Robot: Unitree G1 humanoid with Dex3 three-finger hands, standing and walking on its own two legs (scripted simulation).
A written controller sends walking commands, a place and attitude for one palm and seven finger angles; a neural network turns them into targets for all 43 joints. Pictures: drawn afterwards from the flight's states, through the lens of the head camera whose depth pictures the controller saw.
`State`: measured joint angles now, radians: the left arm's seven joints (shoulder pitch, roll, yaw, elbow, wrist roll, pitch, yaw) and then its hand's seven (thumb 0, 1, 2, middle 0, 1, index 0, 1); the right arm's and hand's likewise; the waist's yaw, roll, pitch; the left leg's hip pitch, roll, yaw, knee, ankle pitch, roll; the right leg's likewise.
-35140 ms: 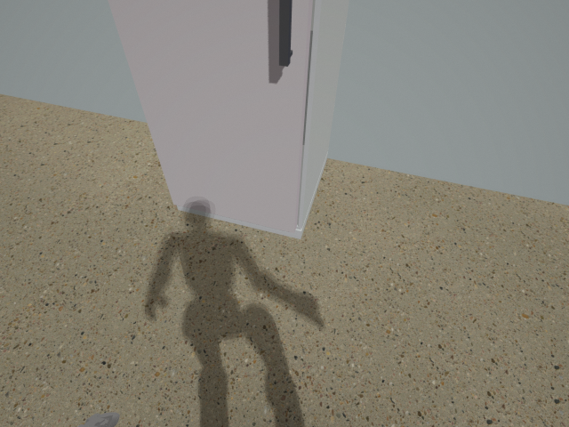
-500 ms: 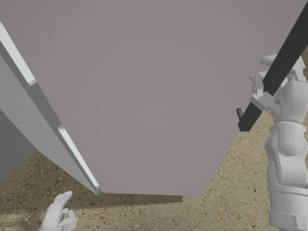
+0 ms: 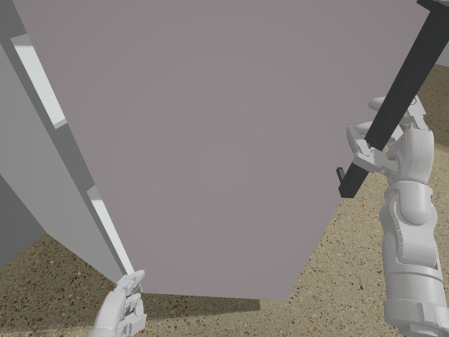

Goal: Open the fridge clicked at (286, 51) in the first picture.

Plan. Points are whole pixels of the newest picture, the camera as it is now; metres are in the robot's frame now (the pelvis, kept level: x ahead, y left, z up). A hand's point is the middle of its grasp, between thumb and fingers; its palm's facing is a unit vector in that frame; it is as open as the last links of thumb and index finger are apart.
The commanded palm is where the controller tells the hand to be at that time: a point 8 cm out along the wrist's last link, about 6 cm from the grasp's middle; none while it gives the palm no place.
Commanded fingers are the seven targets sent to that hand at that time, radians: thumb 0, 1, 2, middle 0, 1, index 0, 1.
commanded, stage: loosen the grip on the handle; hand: right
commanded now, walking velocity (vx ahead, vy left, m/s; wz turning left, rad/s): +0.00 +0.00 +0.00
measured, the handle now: (378, 116) +0.40 -0.21 +0.24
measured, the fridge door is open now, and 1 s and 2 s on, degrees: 61 62 62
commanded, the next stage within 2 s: slip the hand off the handle in 0.40 s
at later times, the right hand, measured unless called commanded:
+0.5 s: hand (368, 160) +0.34 -0.19 +0.21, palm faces +0.22 +0.97 -0.11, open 14.6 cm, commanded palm +0.30 -0.24 +0.20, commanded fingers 0.00 0.55 -0.20 0.25 1.15 0.25 1.15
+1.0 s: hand (414, 175) +0.31 -0.25 +0.20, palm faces +0.27 +0.95 -0.13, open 14.7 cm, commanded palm +0.28 -0.29 +0.20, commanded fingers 0.00 0.55 -0.20 0.25 1.15 0.25 1.15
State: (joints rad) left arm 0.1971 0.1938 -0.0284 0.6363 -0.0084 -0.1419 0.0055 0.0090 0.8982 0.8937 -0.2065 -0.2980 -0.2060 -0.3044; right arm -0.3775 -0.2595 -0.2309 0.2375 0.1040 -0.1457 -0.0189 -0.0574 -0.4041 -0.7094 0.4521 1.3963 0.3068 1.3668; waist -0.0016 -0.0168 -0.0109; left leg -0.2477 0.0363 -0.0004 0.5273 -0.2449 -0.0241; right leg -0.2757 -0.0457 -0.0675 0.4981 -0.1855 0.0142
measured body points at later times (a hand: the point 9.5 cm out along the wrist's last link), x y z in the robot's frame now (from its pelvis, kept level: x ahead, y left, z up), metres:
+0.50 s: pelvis +0.00 +0.02 -0.01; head +0.00 +0.03 +0.44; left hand +0.16 +0.27 -0.10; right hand +0.32 -0.24 +0.21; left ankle +0.02 +0.14 -0.73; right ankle +0.05 -0.12 -0.73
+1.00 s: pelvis +0.04 +0.00 -0.01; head +0.03 +0.01 +0.44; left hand +0.22 +0.23 -0.09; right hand +0.29 -0.30 +0.21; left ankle +0.02 +0.14 -0.73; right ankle +0.05 -0.12 -0.73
